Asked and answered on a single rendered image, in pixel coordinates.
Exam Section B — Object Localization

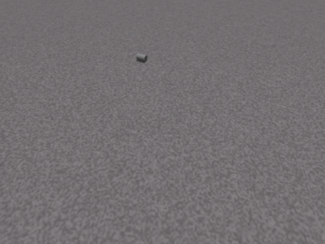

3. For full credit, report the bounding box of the can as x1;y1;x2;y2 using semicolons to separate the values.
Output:
136;53;147;62

